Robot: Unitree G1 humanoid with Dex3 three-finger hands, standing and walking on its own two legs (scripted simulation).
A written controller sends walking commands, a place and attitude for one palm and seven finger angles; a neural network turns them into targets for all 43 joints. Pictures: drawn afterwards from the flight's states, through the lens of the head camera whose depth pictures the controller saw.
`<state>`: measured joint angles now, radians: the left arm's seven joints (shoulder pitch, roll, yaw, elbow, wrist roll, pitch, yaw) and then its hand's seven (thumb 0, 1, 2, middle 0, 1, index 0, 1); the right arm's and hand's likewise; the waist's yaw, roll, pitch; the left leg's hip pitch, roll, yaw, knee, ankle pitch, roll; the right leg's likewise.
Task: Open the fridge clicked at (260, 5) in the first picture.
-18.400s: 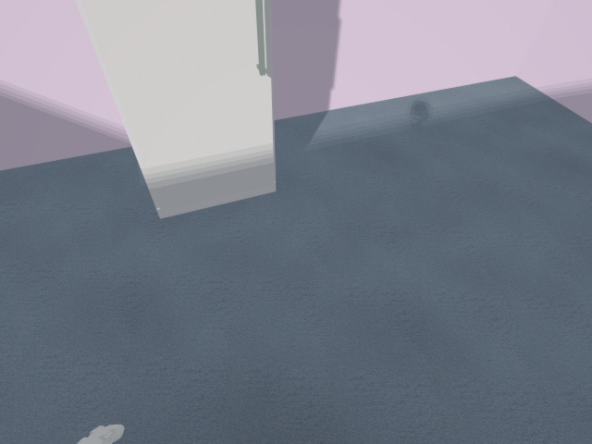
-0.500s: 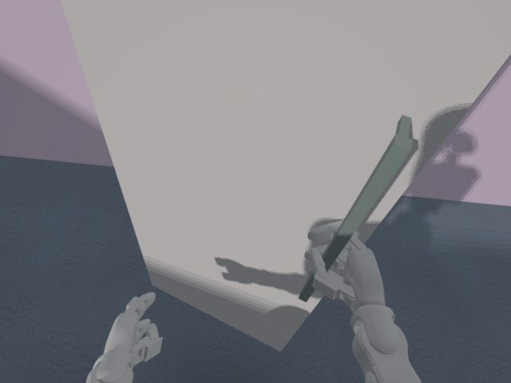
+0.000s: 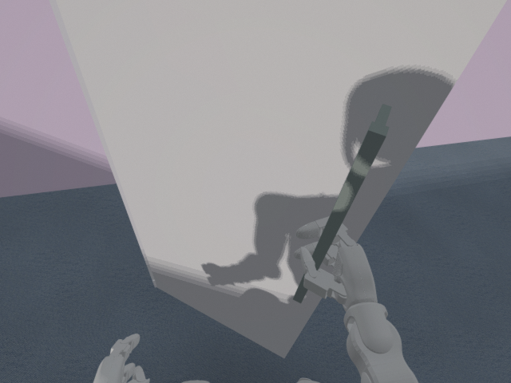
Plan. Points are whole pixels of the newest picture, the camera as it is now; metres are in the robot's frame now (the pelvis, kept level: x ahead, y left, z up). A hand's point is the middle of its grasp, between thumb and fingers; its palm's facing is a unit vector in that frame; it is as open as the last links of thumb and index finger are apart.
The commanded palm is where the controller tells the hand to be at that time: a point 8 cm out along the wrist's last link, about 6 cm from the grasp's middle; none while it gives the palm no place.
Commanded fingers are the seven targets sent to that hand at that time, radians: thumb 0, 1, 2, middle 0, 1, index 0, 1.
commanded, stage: walk backward, drawing the door open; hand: right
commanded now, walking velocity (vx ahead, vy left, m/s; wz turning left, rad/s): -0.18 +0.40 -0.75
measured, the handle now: (329, 231) +0.32 -0.05 +0.11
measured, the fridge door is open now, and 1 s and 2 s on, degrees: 41 78 74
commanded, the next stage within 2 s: stop walking and hold the door back in 0.80 s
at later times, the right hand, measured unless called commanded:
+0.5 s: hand (223, 352) +0.15 +0.07 +0.07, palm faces +0.20 +0.96 -0.17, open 5.7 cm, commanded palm +0.11 +0.02 +0.07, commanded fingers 0.00 -0.90 -0.90 0.45 1.40 0.45 1.40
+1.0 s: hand out of the picture +0.08 +0.19 +0.07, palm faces +0.65 +0.75 -0.15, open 5.6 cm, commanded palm +0.03 +0.14 +0.07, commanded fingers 0.00 -0.90 -0.90 0.45 1.40 0.45 1.40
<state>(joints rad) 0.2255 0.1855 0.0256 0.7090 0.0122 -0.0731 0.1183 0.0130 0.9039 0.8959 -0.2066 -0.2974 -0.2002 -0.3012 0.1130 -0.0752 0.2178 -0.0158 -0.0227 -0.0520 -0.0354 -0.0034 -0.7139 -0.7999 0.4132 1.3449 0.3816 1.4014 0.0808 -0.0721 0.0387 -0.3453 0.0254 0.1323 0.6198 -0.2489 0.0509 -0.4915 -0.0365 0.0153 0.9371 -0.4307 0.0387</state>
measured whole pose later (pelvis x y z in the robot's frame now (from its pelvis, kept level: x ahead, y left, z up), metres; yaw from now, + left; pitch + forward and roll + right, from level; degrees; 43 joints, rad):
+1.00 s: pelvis -0.06 +0.47 -0.01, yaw -46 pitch +0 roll -1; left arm 0.17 0.20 0.03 0.62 0.02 -0.12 0.12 0.01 0.91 0.90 -0.20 -0.30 -0.20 -0.30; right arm 0.06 -0.16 0.09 -0.08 0.00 -0.12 -0.04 0.00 -0.71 -0.82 0.43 1.38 0.38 1.40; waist 0.03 0.01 0.12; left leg -0.45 0.08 0.22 0.71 -0.27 0.06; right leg -0.26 -0.02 -0.17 0.64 -0.40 -0.02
